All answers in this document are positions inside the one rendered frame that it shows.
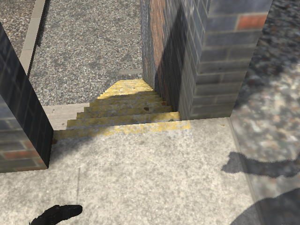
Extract stairs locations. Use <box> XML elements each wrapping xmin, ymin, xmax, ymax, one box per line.
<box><xmin>67</xmin><ymin>79</ymin><xmax>182</xmax><ymax>129</ymax></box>

